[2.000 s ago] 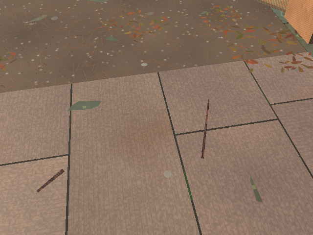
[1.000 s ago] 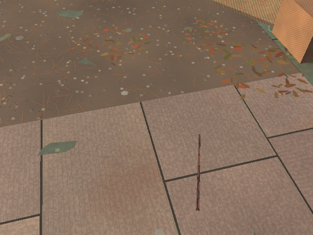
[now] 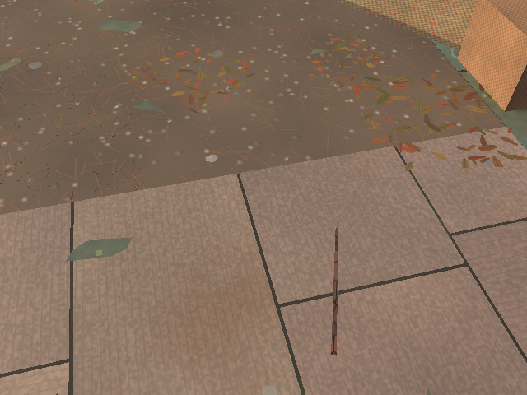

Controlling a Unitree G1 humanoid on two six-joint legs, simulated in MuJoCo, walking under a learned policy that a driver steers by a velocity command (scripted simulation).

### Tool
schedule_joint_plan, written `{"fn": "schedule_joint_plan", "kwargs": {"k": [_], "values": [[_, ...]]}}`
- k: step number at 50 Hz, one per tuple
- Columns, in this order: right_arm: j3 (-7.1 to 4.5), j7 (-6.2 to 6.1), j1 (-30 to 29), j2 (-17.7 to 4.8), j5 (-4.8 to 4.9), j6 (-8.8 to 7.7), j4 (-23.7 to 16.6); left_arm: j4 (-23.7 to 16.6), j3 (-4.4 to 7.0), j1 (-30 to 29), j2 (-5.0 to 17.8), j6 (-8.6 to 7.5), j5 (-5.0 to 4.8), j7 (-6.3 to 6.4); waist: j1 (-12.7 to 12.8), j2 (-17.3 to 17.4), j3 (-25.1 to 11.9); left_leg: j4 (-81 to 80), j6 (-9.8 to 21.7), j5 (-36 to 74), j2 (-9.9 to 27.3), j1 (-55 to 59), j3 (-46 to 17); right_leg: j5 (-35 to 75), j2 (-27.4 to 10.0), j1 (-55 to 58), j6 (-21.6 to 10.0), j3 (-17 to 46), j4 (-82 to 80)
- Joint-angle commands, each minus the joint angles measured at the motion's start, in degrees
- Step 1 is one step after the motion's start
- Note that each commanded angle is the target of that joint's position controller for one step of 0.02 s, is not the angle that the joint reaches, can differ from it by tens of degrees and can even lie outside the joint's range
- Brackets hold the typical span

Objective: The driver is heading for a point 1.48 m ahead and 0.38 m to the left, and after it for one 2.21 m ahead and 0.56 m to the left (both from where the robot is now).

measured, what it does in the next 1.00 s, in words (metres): walks ahead, turning left: right foot, then left foot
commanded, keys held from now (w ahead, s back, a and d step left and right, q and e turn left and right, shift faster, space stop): no key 0.16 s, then w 0.10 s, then w+q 0.74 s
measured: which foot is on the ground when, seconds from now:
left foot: down 0.00-0.48, up 0.50-0.96, down 0.98-1.00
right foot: down 0.00-0.22, up 0.24-0.46, down 0.48-0.98, up 1.00-1.00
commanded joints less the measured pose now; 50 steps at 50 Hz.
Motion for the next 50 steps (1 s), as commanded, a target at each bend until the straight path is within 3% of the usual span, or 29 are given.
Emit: {"fn": "schedule_joint_plan", "kwargs": {"k": [1,8,9,10,11,12,13,14,15,18,20,22,23,24,25,26,27,28,30,31,33,37,42,43,45,47,48,49,50], "values": [[-0.8,-0.12,4.21,-5.12,0.03,-0.26,-0.79,-1.06,0.72,2.21,5.39,-0.28,-0.02,0.18,-0.04,0.43,1.06,-6.31,0.83,6.08,3.19,-4.78,-3.39,7.19,-0.85,2.73,-1.98,0.81,-2.8],[-0.82,-0.12,4.91,-4.92,0.06,-0.29,-0.94,-1.13,0.69,2.74,5.26,-0.25,-0.07,0.24,-0.04,0.45,1.09,-6.19,0.89,6.96,3.17,-4.64,-3.4,7.61,-0.86,2.78,-1.94,0.8,-2.66],[-0.8,-0.2,6.04,-4.64,0.07,-0.21,-0.4,-0.62,0.54,3.73,4.57,-0.2,-0.05,0.26,-0.09,0.92,-0.25,-6.94,1.18,0.91,2.91,-4.04,-3.33,2.71,0.03,3.25,-1.94,-0.28,-2.14],[-1.3,-0.4,6.6,-5.92,0.49,-0.01,-0.29,-0.58,0.65,3.72,4.64,-0.15,-0.32,0.32,-0.49,2.08,0.63,-8.0,2.3,-9.32,3.13,-4.4,-4.43,-5.22,1.89,1.38,-2.11,-2.34,0.46],[-2.07,-0.63,6.67,-8.18,0.99,0.12,-0.74,-1.1,0.87,3.07,4.93,-0.32,-0.59,0.34,-1.02,4.61,2.34,-10.12,4.43,-20.58,5.43,-5.03,-8.14,-13.34,3.67,-2.59,-2.38,-4.62,4.76],[-2.7,-0.75,8.19,-9.95,1.39,-0.03,-0.96,-2.41,0.94,0.81,4.98,-0.85,-0.55,0.19,-2.18,7.32,4.69,-14.05,7.35,-29.76,10.62,-4.56,-15.11,-15.9,3.95,-8.77,-2.7,-5.7,10.47],[-3.58,-0.78,8.89,-12.17,1.57,-0.5,-1.21,-3.96,0.75,-1.41,4.31,-1.71,-0.59,-0.26,-2.98,10.28,6.97,-17.8,10.91,-33.68,17.29,-4.8,-23.42,-14.35,1.95,-13.15,-3.55,-4.78,17.36],[-3.83,-0.76,9.26,-12.17,1.26,-1.2,-1.5,-5.26,0.85,-3.69,4.42,-2.66,-0.85,-0.78,-3.46,10.07,9.25,-20.01,13.6,-31.65,21.24,-4.62,-29.29,-15.0,-0.58,-18.08,-4.31,-2.29,23.41],[-3.64,-0.57,9.17,-10.99,0.77,-1.98,-1.83,-6.07,1.17,-4.75,4.91,-3.55,-1.19,-1.26,-3.22,8.78,10.13,-20.15,14.63,-27.13,22.71,-1.56,-31.69,-17.14,-2.44,-23.67,-4.85,-0.12,28.23],[-3.51,-0.02,6.1,-9.67,1.73,-2.95,-4.14,-6.99,1.7,-4.75,5.66,-6.26,-1.84,-2.38,-1.36,4.87,7.13,-17.16,10.98,-13.1,17.76,3.04,-24.37,-14.47,-3.8,-23.07,-5.11,0.67,19.11],[-3.91,0.14,4.48,-11.33,2.01,-2.33,-5.15,-6.43,1.97,-2.88,5.11,-7.03,-1.89,-2.71,0.42,6.08,4.66,-14.41,9.33,-9.04,12.84,-3.41,-18.05,-9.78,-0.03,-9.68,-3.54,-3.62,8.94],[-4.0,0.12,3.63,-11.47,2.35,-1.73,-6.18,-3.18,2.89,5.6,5.76,-6.78,-1.96,-2.68,4.03,5.85,2.21,-9.14,7.94,-9.05,9.12,-12.24,-15.53,0.38,3.87,6.74,-1.44,-6.74,2.08],[-3.7,0.06,1.96,-10.44,2.34,-2.0,-7.2,-2.06,3.54,10.9,6.87,-6.52,-1.83,-2.29,6.66,4.52,0.51,-3.52,6.28,-6.19,7.03,-17.23,-14.17,0.01,2.24,14.6,-1.5,-4.41,1.0],[-2.61,0.36,-1.16,-5.94,1.86,-2.57,-9.17,-1.48,4.71,18.7,11.31,-6.53,-1.1,-1.51,10.04,-6.64,-2.35,16.99,2.33,-5.25,1.33,-24.71,-7.29,-8.18,-9.97,22.29,-4.49,10.76,-6.3],[-1.96,0.05,0.29,-1.69,2.22,-3.78,-12.02,-1.81,5.37,23.53,17.55,-6.96,0.32,-1.84,8.92,-19.35,-6.76,35.0,0.99,-16.5,-4.37,-35.93,-6.67,-15.14,-23.5,27.7,-12.75,36.8,-15.41],[-2.8,0.31,1.83,-5.2,3.33,-4.46,-11.54,-2.48,3.89,18.6,13.27,-7.74,0.9,-1.89,5.55,-12.23,-3.91,45.84,2.19,-14.13,0.3,-38.7,-12.85,-24.71,-25.51,22.5,-15.14,41.09,-17.07],[-3.24,0.81,0.64,-7.13,3.74,-4.65,-11.84,-4.47,2.84,12.38,9.51,-8.1,-0.21,-2.1,3.58,-7.33,1.55,47.81,3.7,-7.71,3.08,-41.52,-13.34,-25.38,-23.29,17.77,-12.52,32.56,-17.12],[-3.44,0.92,1.1,-6.63,3.29,-4.51,-10.96,-5.75,2.28,7.69,8.2,-8.15,-0.61,-2.52,1.93,-5.39,3.56,46.59,4.04,-1.91,4.71,-39.89,-12.88,-18.91,-19.62,14.23,-9.77,23.59,-17.73],[-4.26,1.11,1.19,-6.85,2.61,-3.81,-10.36,-5.96,1.57,5.88,5.86,-7.87,-0.03,-2.89,0.72,-5.81,4.42,41.62,3.94,4.9,6.66,-35.39,-11.56,-2.27,-13.94,10.92,-5.69,8.96,-17.87],[-4.35,1.59,0.92,-6.27,2.57,-3.38,-10.44,-5.56,1.48,7.3,5.46,-7.81,0.55,-2.75,0.97,-6.11,3.58,41.44,3.62,7.15,6.63,-34.05,-10.24,3.64,-12.55,10.69,-5.28,4.79,-17.48],[-4.35,2.31,-1.53,-5.23,2.38,-2.59,-11.86,-5.27,1.61,9.47,6.54,-7.74,1.1,-2.13,1.19,-4.26,3.12,40.95,2.46,9.85,6.95,-35.8,-9.19,11.23,-12.24,11.37,-6.66,0.53,-17.41],[-3.65,3.03,-10.66,-4.23,2.16,-2.42,-16.96,-6.75,1.97,9.33,8.82,-7.18,1.49,-1.04,2.06,-2.49,5.35,28.49,0.79,15.52,6.88,-38.23,-7.54,15.75,-12.76,10.9,-7.98,-4.75,-19.34],[-2.63,5.13,-20.32,-3.28,1.82,-2.63,-21.97,-7.24,2.58,13.54,10.3,-6.29,0.23,-0.53,4.24,-1.83,6.9,16.37,2.52,16.65,5.68,-36.27,-0.71,22.98,-14.4,16.5,-7.8,-11.13,-17.49],[-2.65,5.58,-21.12,-3.42,1.92,-2.69,-22.75,-7.5,2.7,13.62,10.63,-5.97,0.01,-0.54,3.84,-2.09,6.77,14.64,3.37,15.17,4.92,-34.83,0.63,27.53,-14.65,17.81,-7.52,-12.42,-15.79],[-3.49,6.23,-20.2,-5.21,1.97,-2.66,-23.85,-8.57,3.17,12.65,12.45,-5.41,-0.17,-0.32,1.36,-4.81,3.67,13.37,5.61,11.01,1.25,-27.35,4.3,48.32,-15.06,19.53,-6.87,-14.56,-9.3],[-5.62,6.38,-10.92,-9.64,2.23,-2.35,-22.66,-9.9,3.87,10.78,14.92,-4.6,-0.27,0.02,-4.74,-8.09,-2.93,13.22,8.57,6.43,-2.94,-13.69,5.7,64.01,-15.51,18.96,-6.33,-14.86,5.25],[-7.6,5.75,-1.57,-13.38,2.18,-2.11,-20.31,-10.98,3.91,8.86,15.28,-4.59,-0.69,-0.15,-9.82,-7.33,-7.87,7.98,10.85,10.11,-4.45,0.48,4.17,59.49,-13.78,13.59,-4.96,-15.09,17.48],[-9.29,4.15,5.64,-17.67,2.0,-1.37,-18.35,-12.44,3.33,8.97,13.26,-5.27,0.1,-0.5,-11.93,-0.63,-12.18,5.48,13.71,7.43,3.13,17.47,-9.31,31.56,-10.25,-1.93,-2.54,-14.47,36.2],[-9.54,3.67,2.14,-22.68,1.34,-1.84,-20.38,-15.88,0.98,14.21,4.85,-7.47,0.47,-1.69,-3.43,13.24,-19.47,-1.62,25.61,4.26,19.34,33.92,-45.65,-19.7,2.83,-24.57,0.25,-6.2,58.75]]}}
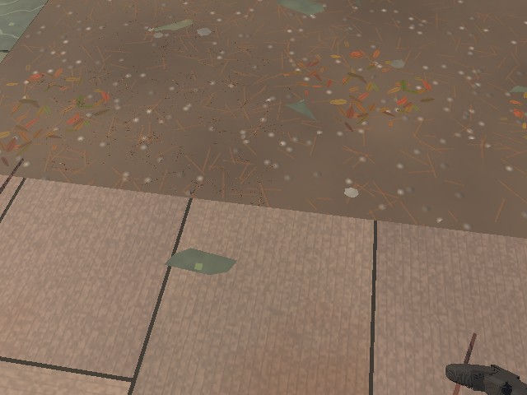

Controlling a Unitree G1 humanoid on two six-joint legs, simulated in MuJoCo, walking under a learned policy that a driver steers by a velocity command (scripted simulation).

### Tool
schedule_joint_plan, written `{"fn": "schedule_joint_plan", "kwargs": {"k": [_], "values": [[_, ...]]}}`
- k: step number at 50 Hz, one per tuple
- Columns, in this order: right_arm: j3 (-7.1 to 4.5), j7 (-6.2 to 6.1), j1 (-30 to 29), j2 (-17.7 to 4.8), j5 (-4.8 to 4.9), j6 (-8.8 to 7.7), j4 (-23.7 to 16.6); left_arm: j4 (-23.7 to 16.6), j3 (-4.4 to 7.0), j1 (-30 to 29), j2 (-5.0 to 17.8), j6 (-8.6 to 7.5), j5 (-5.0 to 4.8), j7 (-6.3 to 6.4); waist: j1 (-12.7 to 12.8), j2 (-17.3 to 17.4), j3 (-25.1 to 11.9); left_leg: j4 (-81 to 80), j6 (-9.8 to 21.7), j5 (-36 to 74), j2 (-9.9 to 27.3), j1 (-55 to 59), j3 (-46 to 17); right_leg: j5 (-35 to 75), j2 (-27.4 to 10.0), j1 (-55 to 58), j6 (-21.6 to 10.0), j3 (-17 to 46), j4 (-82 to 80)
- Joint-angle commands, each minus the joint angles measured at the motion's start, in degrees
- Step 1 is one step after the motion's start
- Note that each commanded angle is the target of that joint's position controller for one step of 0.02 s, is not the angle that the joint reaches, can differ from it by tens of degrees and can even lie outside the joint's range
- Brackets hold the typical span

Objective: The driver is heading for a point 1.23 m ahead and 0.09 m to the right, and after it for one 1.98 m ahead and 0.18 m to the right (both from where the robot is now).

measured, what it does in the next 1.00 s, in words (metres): walks ahead: right foot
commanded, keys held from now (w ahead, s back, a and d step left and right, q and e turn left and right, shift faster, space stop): w+q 0.02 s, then w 0.96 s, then w+e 0.02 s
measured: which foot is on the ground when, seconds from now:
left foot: down 0.00-0.50, up 0.52-1.00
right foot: up 0.00-0.48, down 0.50-1.00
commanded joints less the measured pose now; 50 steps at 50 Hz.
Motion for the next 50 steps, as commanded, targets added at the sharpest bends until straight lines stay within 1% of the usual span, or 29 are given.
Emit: {"fn": "schedule_joint_plan", "kwargs": {"k": [1,2,3,4,5,7,10,13,15,18,20,22,23,24,25,26,27,28,29,30,31,32,34,35,38,42,46,48,50], "values": [[-4.4,-1.66,22.53,-14.97,-1.75,0.03,1.12,-10.98,0.42,-4.78,6.81,-6.05,-1.88,-1.97,-9.59,6.59,-25.57,-21.81,17.61,-7.75,22.18,55.77,-54.37,-3.79,6.71,-45.86,-2.12,19.67,43.82],[-3.44,-1.7,20.37,-10.89,-1.86,-0.72,2.21,-12.05,0.87,-8.34,8.12,-6.67,-3.77,-2.16,-8.36,4.34,-16.83,-21.87,13.99,-5.03,20.39,49.09,-43.78,0.61,3.42,-49.32,-3.91,19.15,40.81],[-2.5,-1.34,14.78,-8.02,-1.11,-1.46,1.36,-11.57,0.88,-8.4,7.95,-6.43,-2.98,-1.69,-4.64,-2.46,-10.5,-22.2,11.06,1.18,17.44,37.76,-34.93,5.17,0.31,-46.24,-4.15,18.45,34.48],[-1.66,-1.27,10.45,-5.84,-1.07,-1.92,0.48,-10.57,1.53,-7.6,8.45,-5.44,-1.76,-1.16,-2.26,-3.32,-8.42,-22.58,8.89,6.47,15.05,29.39,-28.55,7.22,-1.95,-41.36,-3.67,17.92,29.62],[-1.22,-1.4,8.42,-4.98,-1.42,-2.08,0.0,-10.07,1.87,-5.7,8.49,-4.29,-1.17,-1.17,-0.42,-2.71,-6.82,-23.89,8.18,9.14,13.32,23.3,-24.67,8.39,-3.32,-37.19,-3.16,18.05,27.15],[-1.33,-1.73,9.44,-6.29,-1.29,-2.55,0.99,-10.69,1.8,-5.38,6.77,-2.75,-0.24,-1.15,0.77,-1.08,-5.43,-26.11,8.21,13.45,12.17,17.03,-21.12,9.9,-3.91,-34.19,-1.83,16.66,22.56],[-1.68,-2.82,13.3,-8.45,-1.32,-2.93,2.67,-13.39,1.43,-11.8,6.01,-2.0,0.75,-0.71,-0.83,0.43,-2.94,-27.89,7.5,17.99,10.63,15.57,-16.36,18.69,-3.67,-37.89,0.08,15.18,12.62],[-1.52,-3.41,16.22,-8.69,-1.0,-2.62,3.6,-14.98,1.0,-17.89,5.17,-2.35,0.46,-1.09,-3.51,1.49,-2.37,-27.48,4.42,16.2,8.43,18.02,-13.04,30.87,-1.72,-37.99,-0.4,14.09,-1.22],[-1.46,-3.53,18.35,-9.11,-0.76,-2.55,4.4,-15.89,0.54,-22.04,4.41,-2.69,-0.01,-1.69,-5.46,2.13,-1.62,-27.56,3.3,11.66,8.57,19.62,-12.74,35.92,0.05,-36.73,-0.99,13.04,-8.43],[-1.37,-3.57,21.52,-9.37,-0.68,-2.31,5.89,-17.58,0.33,-26.65,4.92,-3.06,-0.55,-2.76,-7.36,3.0,-0.18,-25.72,3.39,9.68,11.51,25.77,-15.02,34.84,1.16,-39.06,-2.18,13.23,-13.13],[-1.45,-3.85,23.23,-9.68,-0.75,-1.74,6.7,-18.94,0.36,-28.61,5.62,-3.53,-0.57,-3.66,-7.44,3.2,0.05,-23.06,3.1,13.12,14.1,31.7,-16.61,30.3,1.93,-41.7,-3.67,13.33,-15.13],[-1.66,-4.24,23.01,-10.41,-0.77,-1.15,6.98,-19.18,0.6,-27.01,6.57,-3.85,-0.62,-4.28,-5.7,4.2,-0.92,-20.29,1.72,19.15,15.56,35.08,-17.16,25.52,2.89,-39.21,-5.4,13.07,-16.86],[-1.78,-4.33,21.93,-11.04,-0.83,-0.95,6.74,-18.67,1.01,-24.25,7.57,-3.93,-0.62,-4.32,-3.89,5.06,-2.69,-17.36,0.93,27.62,15.17,35.44,-16.54,23.16,4.38,-34.38,-6.41,11.93,-17.25],[-1.73,-4.29,20.51,-11.36,-0.89,-0.73,6.45,-17.1,1.84,-18.24,9.1,-3.94,-0.57,-4.13,-0.33,5.17,-6.51,-10.81,-0.05,37.68,13.28,34.59,-14.77,23.73,6.41,-25.28,-7.91,10.11,-18.5],[-1.1,-4.2,19.5,-10.24,-1.21,-0.72,5.76,-14.7,2.92,-8.74,11.74,-3.88,-0.13,-3.76,4.04,3.98,-13.33,0.58,-1.74,37.16,10.23,28.67,-12.33,26.93,3.89,-10.23,-10.49,12.3,-16.88],[0.29,-3.95,24.09,-5.75,-1.87,-1.28,4.55,-13.45,4.05,0.49,16.43,-3.72,1.02,-3.35,4.51,-5.72,-23.33,21.96,-5.05,17.15,3.55,9.83,-9.5,25.48,-9.92,12.8,-17.42,31.44,-15.64],[1.35,-3.43,29.02,-2.96,-0.88,-2.4,5.8,-11.71,3.78,3.3,15.27,-3.3,0.49,-3.98,3.31,-17.68,-28.98,35.01,-6.82,-23.84,-3.03,-5.32,-12.76,15.2,-17.61,23.65,-22.6,53.72,-24.11],[0.09,-3.19,23.81,-9.0,0.36,-3.03,5.31,-12.07,2.47,1.11,10.56,-2.99,-0.56,-3.85,4.63,-11.53,-21.42,40.13,-6.18,-22.72,0.75,-12.28,-15.35,6.95,-15.48,19.46,-19.4,50.99,-26.51],[-0.14,-3.14,18.33,-10.23,0.71,-3.38,3.57,-13.1,1.88,-4.12,9.06,-2.59,-0.74,-3.59,3.62,-7.04,-12.87,38.93,-5.88,-16.84,3.9,-14.24,-12.61,8.82,-13.62,10.03,-16.95,42.5,-28.1],[-0.08,-3.38,15.59,-9.58,-0.05,-3.42,3.01,-13.83,1.48,-8.17,8.32,-2.34,-0.2,-3.6,1.82,-2.76,-8.13,35.54,-6.13,-12.11,6.33,-12.09,-10.95,14.35,-11.41,0.91,-16.09,36.79,-30.07],[-0.44,-3.56,15.44,-9.01,-0.77,-3.02,3.05,-14.22,1.05,-10.32,7.16,-2.42,0.42,-3.8,-0.14,-2.64,-5.54,32.26,-6.4,-9.37,8.13,-9.32,-10.72,18.96,-9.24,-5.07,-15.6,32.64,-31.96],[-0.49,-3.64,17.13,-8.01,-0.84,-2.41,3.39,-14.08,0.87,-11.1,6.73,-2.58,0.78,-3.95,-1.77,-4.23,-5.42,30.47,-6.64,-7.83,9.25,-6.11,-10.76,21.0,-7.91,-8.46,-15.46,30.0,-33.63],[-0.22,-3.91,18.79,-6.09,-0.85,-1.41,3.87,-13.32,0.99,-10.73,7.07,-3.06,0.37,-4.05,-2.94,-5.31,-5.05,27.21,-7.63,-6.41,9.95,-4.52,-9.75,25.35,-6.63,-11.5,-16.19,25.77,-35.95],[-0.18,-4.06,17.77,-5.87,-1.07,-1.15,3.43,-12.87,1.2,-10.24,7.85,-3.18,0.31,-3.88,-3.07,-5.19,-4.37,25.24,-8.26,-4.66,10.29,-5.64,-9.42,27.55,-6.46,-12.06,-16.42,24.08,-36.75],[-0.01,-4.12,11.85,-5.47,-1.6,-1.24,1.5,-11.68,1.66,-7.91,9.32,-2.67,0.09,-3.0,-1.81,-4.16,-2.97,15.6,-9.68,3.98,10.74,-9.45,-8.71,31.4,-5.63,-10.59,-15.87,20.38,-37.87],[0.72,-3.37,4.02,-3.89,-1.27,-1.99,-0.36,-10.34,1.81,-4.68,10.19,-1.94,-0.57,-2.34,1.01,-4.22,-1.62,1.03,-9.62,14.06,8.5,-6.62,-6.54,29.99,-3.72,-9.14,-13.64,16.23,-37.97],[0.93,-2.19,-2.18,-4.35,-0.65,-2.55,-2.8,-8.35,2.06,-0.9,10.81,-0.97,-1.04,-2.21,3.02,-4.55,0.15,-5.39,-8.65,12.55,7.0,-7.73,-6.17,28.84,-6.7,-2.58,-13.54,17.39,-35.49],[0.77,-1.49,-3.01,-5.28,-0.57,-2.97,-3.76,-7.84,2.34,-0.89,11.33,-0.36,-1.2,-1.91,2.23,-5.16,0.2,-7.39,-7.21,8.58,6.52,-7.49,-6.43,31.38,-8.63,0.9,-12.82,18.24,-33.1],[0.04,-1.24,0.15,-7.09,-0.71,-3.35,-3.34,-7.83,2.6,-1.99,12.13,0.17,-1.31,-1.67,-0.38,-6.11,-1.89,-9.12,-5.66,4.7,4.74,-0.57,-5.39,40.07,-8.87,1.88,-11.62,18.71,-28.5]]}}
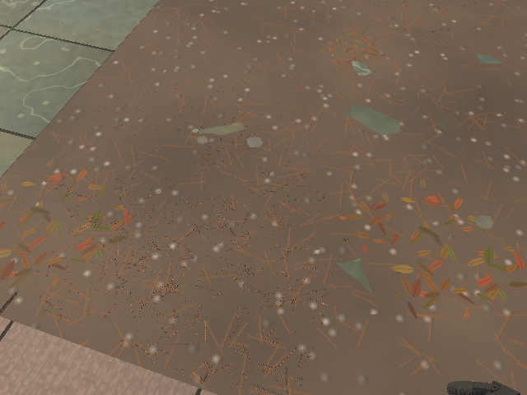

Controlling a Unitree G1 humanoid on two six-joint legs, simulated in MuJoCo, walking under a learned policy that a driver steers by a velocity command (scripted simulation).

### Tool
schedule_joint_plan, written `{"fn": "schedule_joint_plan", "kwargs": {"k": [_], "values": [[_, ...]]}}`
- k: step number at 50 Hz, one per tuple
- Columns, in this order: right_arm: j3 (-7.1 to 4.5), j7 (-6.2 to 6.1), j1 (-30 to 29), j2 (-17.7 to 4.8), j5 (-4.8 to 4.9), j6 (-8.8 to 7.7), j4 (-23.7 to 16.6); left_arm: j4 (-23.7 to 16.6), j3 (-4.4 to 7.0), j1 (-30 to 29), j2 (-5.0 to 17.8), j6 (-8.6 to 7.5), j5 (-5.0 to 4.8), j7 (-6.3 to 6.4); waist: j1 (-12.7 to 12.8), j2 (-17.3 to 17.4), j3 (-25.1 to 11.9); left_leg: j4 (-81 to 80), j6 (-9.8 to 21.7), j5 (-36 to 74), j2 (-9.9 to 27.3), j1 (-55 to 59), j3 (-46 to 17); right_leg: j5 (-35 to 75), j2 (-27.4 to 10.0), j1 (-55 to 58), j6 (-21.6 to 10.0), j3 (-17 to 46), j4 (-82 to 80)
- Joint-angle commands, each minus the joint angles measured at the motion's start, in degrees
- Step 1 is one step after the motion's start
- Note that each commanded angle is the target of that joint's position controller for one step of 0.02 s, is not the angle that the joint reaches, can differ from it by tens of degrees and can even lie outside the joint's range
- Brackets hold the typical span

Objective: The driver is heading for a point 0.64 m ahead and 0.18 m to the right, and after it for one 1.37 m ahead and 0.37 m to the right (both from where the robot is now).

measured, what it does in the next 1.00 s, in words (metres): walks ahead, turning right: left foot, then right foot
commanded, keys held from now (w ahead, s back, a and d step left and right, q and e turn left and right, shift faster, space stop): w+e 0.80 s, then e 0.08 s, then no key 0.12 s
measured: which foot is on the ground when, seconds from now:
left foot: up 0.00-0.02, down 0.04-0.58, up 0.60-1.00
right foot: down 0.00-0.06, up 0.08-0.58, down 0.60-1.00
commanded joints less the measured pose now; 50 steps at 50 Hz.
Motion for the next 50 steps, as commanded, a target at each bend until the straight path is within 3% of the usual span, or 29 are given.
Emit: {"fn": "schedule_joint_plan", "kwargs": {"k": [1,2,3,4,5,6,7,8,9,11,14,19,24,27,28,29,30,31,32,33,34,35,36,38,40,42,44,47,50], "values": [[-2.88,0.15,4.01,-8.16,-0.14,-1.5,-2.77,-2.17,2.18,-1.32,10.04,0.4,-0.29,0.54,-7.05,-6.6,-2.31,-3.66,2.85,-3.34,-2.77,10.93,1.85,40.82,-15.01,-0.4,-7.49,6.96,9.4],[-4.34,-0.43,13.95,-11.5,-0.6,-1.61,-0.11,-2.81,1.41,-1.6,8.25,0.44,0.22,0.58,-11.22,-5.06,-9.29,-1.81,5.01,-1.17,-0.45,26.78,-0.2,39.03,-11.73,-7.21,-5.67,4.99,21.38],[-5.71,-1.04,22.48,-17.16,-1.95,-1.42,1.01,-4.56,-0.19,2.27,3.22,-0.3,1.08,0.4,-11.75,5.17,-18.95,-0.71,11.36,-2.82,14.51,50.17,-19.56,18.65,-4.66,-27.71,-2.03,1.33,43.44],[-5.22,-0.95,24.41,-15.58,-1.32,-0.96,1.78,-3.78,-0.98,5.29,1.18,-1.42,0.18,0.14,-11.19,15.27,-25.47,-8.96,16.15,-10.89,21.76,57.48,-39.44,-14.07,0.77,-40.51,-0.79,6.76,56.63],[-3.96,-1.03,21.93,-11.43,-0.89,-0.85,1.43,-4.19,0.73,1.18,7.43,-1.97,-1.46,-0.01,-12.05,9.05,-17.91,-10.92,13.34,-16.31,19.68,51.57,-34.31,-12.45,-2.66,-45.92,-1.31,10.75,61.77],[-3.31,-1.24,17.97,-9.54,-0.72,-0.8,0.93,-5.68,0.97,-3.23,8.12,-2.02,-1.82,0.0,-10.85,6.38,-10.89,-12.24,11.03,-15.5,17.88,43.39,-25.8,-7.44,-5.51,-47.28,-1.68,8.87,61.18],[-2.77,-1.08,13.8,-7.92,-0.99,-0.98,0.86,-6.0,1.07,-5.2,7.42,-1.67,-1.14,0.23,-8.86,2.78,-6.29,-14.89,9.88,-13.12,15.61,34.92,-20.18,-2.77,-7.7,-45.04,-1.41,8.13,57.93],[-2.3,-0.96,10.84,-6.11,-1.24,-1.4,0.77,-5.76,1.58,-4.88,7.05,-0.82,-0.61,0.48,-6.8,3.77,-3.7,-17.25,8.9,-10.81,13.55,29.38,-15.37,0.39,-9.43,-42.23,-1.28,8.5,54.93],[-2.27,-0.84,9.22,-5.71,-1.55,-1.72,1.03,-5.33,1.59,-3.12,5.87,0.13,-0.65,0.45,-5.25,5.02,-2.54,-19.33,8.49,-9.27,12.44,25.32,-11.96,2.44,-10.24,-38.9,-1.02,8.62,53.89],[-2.62,-0.88,8.35,-6.17,-1.74,-2.39,1.91,-5.31,1.47,-2.25,3.78,1.5,-0.77,0.49,-3.91,4.09,-0.92,-21.96,8.84,-4.32,11.85,22.04,-6.42,5.24,-10.48,-38.09,-0.39,8.51,52.82],[-3.17,-1.68,9.54,-7.37,-2.09,-2.56,3.45,-6.89,1.76,-5.35,3.45,2.08,-0.27,0.63,-3.98,1.9,0.81,-22.9,8.79,1.44,11.46,23.32,-0.19,12.42,-10.39,-42.61,0.52,9.66,47.72],[-3.59,-2.81,11.5,-9.26,-1.66,-1.73,4.65,-9.89,1.03,-13.8,1.65,1.42,0.18,-1.03,-6.79,0.71,3.08,-23.35,7.03,3.6,10.41,26.83,7.79,23.94,-9.31,-42.18,0.21,4.91,31.73],[-4.41,-3.08,15.7,-11.24,-0.44,0.33,6.4,-14.51,0.51,-21.3,1.37,1.44,0.05,-2.85,-9.31,0.36,5.62,-19.42,6.32,9.2,13.78,37.27,10.49,18.06,-8.21,-45.5,-1.99,0.86,24.18],[-5.01,-3.41,13.93,-13.44,0.25,1.54,5.86,-15.77,1.65,-18.51,3.64,1.75,-0.09,-3.46,-5.97,3.15,1.9,-9.97,4.45,33.44,14.02,39.93,12.88,9.6,-3.64,-37.11,-5.0,-3.77,23.23],[-5.18,-3.55,13.15,-14.17,0.42,2.0,5.61,-14.98,2.66,-13.57,5.44,1.88,-0.28,-3.39,-2.91,3.96,-1.13,-2.44,3.74,41.46,13.42,39.42,13.59,7.28,-1.15,-30.38,-6.44,-5.19,22.95],[-5.04,-3.61,11.91,-14.24,0.78,2.28,5.33,-12.96,4.35,-4.92,8.32,1.89,-0.4,-2.9,2.09,3.03,-5.61,9.21,2.02,41.33,11.33,35.37,14.95,10.81,1.49,-17.78,-8.51,-5.53,18.62],[-4.27,-3.67,12.46,-12.37,-0.19,1.79,4.41,-10.91,6.46,3.8,13.38,2.43,-0.28,-1.61,5.58,-2.44,-10.75,26.49,-0.84,24.34,8.8,21.6,14.95,11.96,-3.45,-0.23,-11.64,4.71,16.56],[-1.57,-2.86,17.41,-3.17,-2.2,0.08,1.25,-11.24,7.02,1.6,19.16,1.98,-0.48,-1.26,-2.19,-16.95,-14.23,46.19,-4.25,-30.95,-3.61,-4.41,9.07,5.38,-17.62,17.0,-21.84,37.21,11.42],[-1.88,-1.93,12.17,-7.27,0.08,-2.53,0.23,-12.91,5.62,3.93,15.04,1.08,0.2,-1.65,1.84,-10.7,-21.61,52.39,-3.25,-34.02,-4.87,-11.08,-4.5,0.67,-21.64,20.94,-24.36,50.42,3.39],[-2.5,-1.45,6.92,-9.57,2.04,-3.67,-1.42,-12.36,4.66,2.14,11.55,0.38,0.53,-1.83,2.47,-7.96,-13.96,51.19,-1.77,-28.61,-2.03,-15.88,-5.1,4.9,-20.15,16.72,-21.2,41.94,2.6],[-2.25,-1.67,6.36,-9.13,1.3,-4.21,-1.31,-12.84,4.05,-1.49,9.6,0.04,0.07,-1.79,-0.09,-3.81,-9.05,46.03,-0.9,-23.48,0.62,-14.04,-4.92,9.86,-17.45,8.22,-18.92,34.2,3.03],[-2.64,-2.1,6.49,-9.48,-0.27,-4.12,-0.58,-13.82,3.46,-5.84,7.74,0.03,0.2,-1.68,-2.64,-1.98,-5.92,40.99,-1.18,-20.74,2.37,-9.92,-4.72,15.37,-15.19,-0.14,-17.29,28.78,2.56],[-3.16,-2.11,7.76,-10.21,-0.8,-3.37,-0.29,-15.03,2.85,-8.3,6.32,0.0,0.83,-1.42,-4.64,-2.55,-4.88,38.29,-1.54,-18.92,3.54,-5.71,-5.09,19.71,-13.69,-5.63,-16.73,25.61,1.3],[-3.22,-2.06,8.75,-9.23,-1.31,-1.85,-0.7,-15.61,2.98,-8.86,7.2,-0.21,0.8,-0.96,-6.12,-2.68,-3.98,33.57,-3.17,-17.4,3.61,-2.72,-4.27,24.24,-12.57,-11.05,-17.05,23.15,-0.55],[-2.74,-2.28,6.26,-7.64,-1.86,-1.04,-1.86,-15.39,3.39,-7.41,8.87,-0.31,0.54,-0.16,-5.89,-2.69,-2.48,27.15,-4.95,-13.12,2.85,-2.72,-3.11,26.92,-11.06,-14.62,-16.71,19.63,-1.41],[-2.22,-2.41,1.82,-6.6,-2.09,-0.86,-3.32,-15.22,3.72,-6.61,9.91,0.18,0.48,0.67,-4.76,-3.84,-0.59,17.62,-6.03,-6.11,0.71,-1.28,-2.03,33.95,-8.26,-17.37,-14.39,15.64,0.34],[-1.7,-2.03,-1.42,-5.47,-2.05,-1.08,-4.23,-14.86,3.97,-5.22,10.22,1.16,0.26,1.22,-3.26,-5.73,-1.45,8.7,-5.99,1.5,-2.55,3.43,-0.82,36.66,-5.51,-19.04,-11.55,12.93,3.37],[-1.75,-1.12,-3.42,-6.14,-1.23,-1.12,-4.93,-13.76,3.62,-2.61,9.09,2.12,0.1,1.62,-1.51,-7.69,-3.38,2.43,-5.33,7.28,-4.41,6.15,-1.27,32.05,-6.7,-15.73,-9.51,15.16,6.45],[-2.61,-0.57,-2.0,-8.49,-1.77,-1.67,-5.06,-13.67,3.19,-3.0,7.77,2.45,0.52,2.05,-2.56,-8.72,-4.1,-1.49,-2.81,3.74,-4.06,6.93,-2.9,31.67,-9.13,-9.79,-8.38,19.72,12.74]]}}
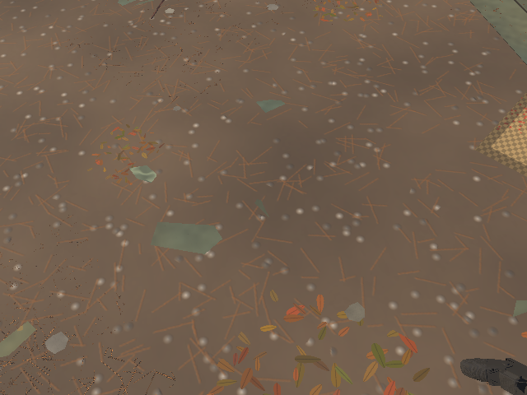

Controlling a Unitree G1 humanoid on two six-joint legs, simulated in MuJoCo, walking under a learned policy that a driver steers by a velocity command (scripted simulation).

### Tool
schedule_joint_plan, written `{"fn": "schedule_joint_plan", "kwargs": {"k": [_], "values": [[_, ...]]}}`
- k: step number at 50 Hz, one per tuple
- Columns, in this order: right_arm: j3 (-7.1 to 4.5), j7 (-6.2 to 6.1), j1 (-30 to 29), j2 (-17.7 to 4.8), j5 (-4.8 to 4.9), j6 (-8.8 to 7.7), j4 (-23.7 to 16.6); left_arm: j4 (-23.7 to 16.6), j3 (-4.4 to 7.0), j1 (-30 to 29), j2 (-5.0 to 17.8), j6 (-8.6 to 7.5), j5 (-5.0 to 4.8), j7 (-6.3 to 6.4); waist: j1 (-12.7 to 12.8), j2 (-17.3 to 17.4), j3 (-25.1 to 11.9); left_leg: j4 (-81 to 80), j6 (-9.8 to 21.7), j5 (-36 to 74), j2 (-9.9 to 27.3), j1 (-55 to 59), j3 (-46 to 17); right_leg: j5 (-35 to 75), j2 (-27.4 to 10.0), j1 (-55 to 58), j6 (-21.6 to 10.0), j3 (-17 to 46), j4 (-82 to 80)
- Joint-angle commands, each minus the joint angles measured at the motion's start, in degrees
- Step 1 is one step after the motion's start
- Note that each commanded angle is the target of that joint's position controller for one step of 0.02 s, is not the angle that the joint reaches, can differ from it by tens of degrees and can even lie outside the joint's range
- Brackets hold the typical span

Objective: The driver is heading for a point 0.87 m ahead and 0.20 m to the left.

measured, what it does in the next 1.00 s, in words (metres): walks ahead, turning left: left foot, then right foot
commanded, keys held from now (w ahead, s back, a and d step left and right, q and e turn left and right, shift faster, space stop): no key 0.16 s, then q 0.68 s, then no key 0.16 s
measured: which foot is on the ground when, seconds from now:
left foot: up 0.00-0.02, down 0.04-0.40, up 0.42-0.68, down 0.70-1.00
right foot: down 0.00-0.06, up 0.08-0.34, down 0.36-0.70, up 0.72-1.00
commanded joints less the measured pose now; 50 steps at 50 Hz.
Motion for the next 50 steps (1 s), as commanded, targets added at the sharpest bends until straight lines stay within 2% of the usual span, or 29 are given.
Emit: {"fn": "schedule_joint_plan", "kwargs": {"k": [1,2,3,4,5,6,7,8,10,12,17,18,20,22,24,25,28,31,33,34,35,36,37,38,39,40,43,47,50], "values": [[-2.12,0.37,2.14,-6.67,-0.51,-1.46,-2.99,-3.05,1.58,-0.74,6.53,-0.21,0.24,0.67,-3.33,-9.27,-6.07,-4.66,2.81,1.39,-1.37,10.37,1.65,32.06,-12.96,1.74,-4.43,9.14,4.44],[-2.39,0.21,4.96,-7.57,-1.3,-1.98,-2.48,-3.66,1.21,-1.67,5.39,-0.35,0.37,0.61,-4.93,-8.2,-7.81,-7.66,4.35,10.29,0.07,16.5,1.88,32.46,-10.02,1.03,-2.55,7.99,9.65],[-2.82,-0.07,8.52,-10.74,-2.68,-2.32,-2.78,-5.06,0.22,0.12,2.56,-0.73,1.43,0.5,-4.9,-1.65,-14.58,-2.91,8.33,32.8,9.32,30.5,-5.7,19.38,-5.85,-5.71,0.12,5.73,21.54],[-2.8,-0.14,11.67,-10.99,-2.98,-1.36,-1.84,-3.43,-0.55,10.01,1.19,-0.85,0.65,0.29,-2.97,12.26,-22.49,-1.48,20.51,45.77,22.69,45.95,-21.62,-18.83,0.7,-18.67,4.34,2.29,38.48],[-2.17,0.23,12.87,-7.85,-0.54,-0.47,-1.21,-2.22,0.02,12.25,6.0,-0.45,0.25,-0.06,-3.18,10.01,-25.41,-4.03,22.13,28.13,24.21,45.21,-29.32,-22.88,-2.1,-22.01,5.64,4.27,44.22],[-1.48,0.27,10.28,-5.81,0.27,0.26,-2.05,-2.48,0.85,6.17,8.65,0.67,-0.24,0.09,-4.81,5.32,-18.88,-5.93,19.62,15.16,20.82,39.96,-25.15,-19.28,-3.95,-24.67,7.05,3.45,47.38],[-0.62,0.22,7.41,-4.21,-0.13,1.08,-2.25,-2.98,0.85,1.88,8.43,1.92,-0.09,0.48,-4.68,2.32,-14.37,-7.98,17.13,5.95,17.83,33.64,-20.74,-16.5,-5.45,-24.97,7.77,1.46,46.13],[0.13,0.25,4.24,-2.91,-0.37,1.75,-2.48,-3.35,0.8,0.11,7.66,3.07,0.34,0.72,-3.62,1.93,-10.35,-10.29,15.72,-1.47,15.79,26.69,-17.82,-14.64,-7.09,-23.36,8.18,0.66,42.08],[-0.25,0.31,1.01,-4.61,-0.67,3.03,-2.04,-3.16,-0.13,0.16,4.16,4.02,0.88,0.74,-1.64,6.07,-5.86,-14.11,12.6,-7.98,9.33,15.2,-11.03,-12.06,-7.95,-14.31,8.17,-4.05,27.79],[-1.1,-0.04,2.38,-6.61,-0.3,3.74,-1.61,-2.58,-0.67,-0.05,2.36,3.31,1.37,0.9,-2.39,7.86,-6.87,-13.62,13.17,-5.7,7.62,15.41,-9.51,-9.61,-6.65,-9.71,7.93,-6.2,18.78],[-1.96,-1.12,3.22,-8.34,1.63,5.29,-2.31,-1.65,0.21,-0.56,4.16,2.67,1.57,0.92,-1.7,5.8,-7.19,-13.11,11.37,-20.59,7.68,12.8,-13.37,5.62,-5.23,-1.64,3.98,-7.5,3.47],[-1.73,-1.27,3.75,-7.43,1.6,5.37,-2.34,-2.4,0.55,-1.11,5.48,2.49,2.08,1.01,-1.7,4.21,-6.57,-11.75,9.45,-24.65,6.51,9.45,-13.0,5.76,-8.13,0.59,2.18,-5.16,2.14],[-1.55,-1.2,2.93,-5.53,1.37,5.06,-3.9,-2.03,1.83,-0.94,8.58,2.35,2.55,1.26,-2.8,-8.84,-3.55,-2.29,4.67,-27.81,-1.7,4.41,-2.03,-2.99,-15.4,-3.09,-2.57,1.7,-2.99],[-2.11,-0.89,4.19,-5.58,1.3,4.84,-3.76,-4.1,1.91,-5.28,8.79,1.56,2.97,1.67,-3.15,-16.23,-2.28,14.21,2.8,-28.42,-4.06,1.47,3.65,9.89,-24.68,-3.28,-6.95,9.79,-7.48],[-3.32,-0.75,6.32,-7.31,1.31,5.63,-3.25,-5.16,1.7,-6.62,7.94,0.34,2.32,2.25,-3.26,-11.48,-3.44,28.68,1.16,-34.03,-1.75,-2.93,1.28,29.62,-28.06,0.02,-9.46,9.09,-5.05],[-3.19,-0.78,7.5,-6.19,1.58,6.18,-3.05,-5.33,1.64,-7.82,7.64,0.14,1.65,2.32,-4.04,-9.46,-3.8,30.3,0.44,-33.46,-0.71,-4.3,0.93,34.25,-27.13,1.79,-8.66,6.17,-3.69],[-1.91,-0.12,6.06,-3.2,2.02,7.08,-4.38,-4.96,2.19,-9.0,8.51,1.12,0.91,2.0,-2.9,-10.47,-4.17,22.38,-1.03,-27.67,0.34,-0.37,5.06,35.97,-22.84,2.0,-6.02,-2.51,-1.96],[-2.25,1.2,4.96,-4.75,2.31,7.43,-6.53,-4.41,2.87,-7.48,10.0,2.02,0.38,1.78,-1.7,-12.77,-5.83,12.56,-0.24,-24.37,-0.92,6.89,8.38,33.34,-23.09,1.93,-5.44,-5.1,-0.16],[-2.98,1.37,8.73,-5.59,2.0,7.63,-5.81,-4.18,2.78,-8.32,9.86,1.8,-0.71,1.55,-3.97,-11.68,-6.53,1.64,1.81,-15.97,-3.01,14.57,10.67,29.31,-22.61,-0.27,-3.19,-7.29,4.3],[-3.76,0.73,11.12,-7.07,1.68,7.59,-5.26,-3.02,2.46,-5.71,8.48,1.36,-0.63,1.19,-4.66,-8.54,-7.21,-4.21,3.55,-8.87,-3.79,21.38,8.7,24.22,-20.66,-3.88,-0.17,-10.1,9.88],[-5.5,-0.27,13.16,-13.48,1.51,7.41,-6.06,-3.5,1.81,-3.76,5.98,0.97,1.32,0.86,-4.11,4.35,-8.77,-6.52,7.87,12.2,6.37,32.29,-6.92,7.51,-15.55,-15.9,5.6,-15.29,24.82],[-6.05,-0.16,14.5,-18.7,-0.53,6.79,-7.48,-7.56,0.48,-8.38,3.12,0.49,2.95,1.1,-5.38,16.78,-10.7,-8.29,21.99,27.34,21.34,35.23,-29.46,-22.81,-6.3,-30.87,9.07,-11.42,38.55],[-5.03,0.27,16.28,-15.49,-1.2,5.62,-7.35,-7.39,1.22,-11.48,6.29,0.36,1.77,1.15,-8.64,7.92,-14.48,-8.54,25.29,25.68,21.91,35.35,-27.99,-23.0,-7.44,-31.28,8.94,-3.66,46.9],[-4.55,0.1,13.52,-14.04,-0.85,4.91,-7.21,-7.34,1.41,-11.89,6.92,0.58,0.71,1.27,-7.04,6.16,-11.55,-8.5,22.59,18.87,18.79,32.66,-22.98,-18.25,-8.12,-32.5,8.09,-3.18,47.73],[-4.27,-0.45,10.43,-12.59,0.39,4.86,-7.32,-6.05,1.73,-11.28,7.33,0.87,1.02,1.84,-5.63,2.79,-8.96,-8.62,18.67,12.22,14.95,30.16,-18.71,-13.21,-9.19,-32.66,7.78,-3.25,45.4],[-3.78,-1.03,7.88,-11.33,1.29,5.28,-7.74,-5.8,2.05,-11.31,7.88,1.19,1.56,2.41,-4.74,2.48,-7.56,-8.97,16.47,9.24,13.1,27.49,-16.89,-9.31,-9.7,-31.81,7.87,-2.86,42.54],[-3.22,-2.12,6.19,-10.38,0.86,6.32,-8.43,-4.8,1.73,-8.35,5.96,1.33,1.35,1.9,-2.75,3.93,-8.78,-9.77,15.36,7.92,9.62,23.11,-13.09,-3.09,-7.5,-25.65,8.64,-4.44,38.69],[-2.92,-2.77,6.8,-9.6,0.75,6.68,-8.12,-4.75,0.52,-9.78,3.79,1.28,1.18,1.3,-4.25,5.03,-8.95,-9.99,15.14,-0.31,8.9,22.61,-12.82,-0.27,-7.81,-21.28,9.16,-4.78,26.35],[-2.72,-2.28,6.74,-9.68,0.27,6.95,-7.92,-5.17,0.47,-10.51,4.49,1.1,0.85,0.66,-5.39,6.57,-7.28,-10.51,15.6,-7.38,9.17,19.55,-14.89,-1.24,-7.78,-16.48,8.59,-5.38,19.98]]}}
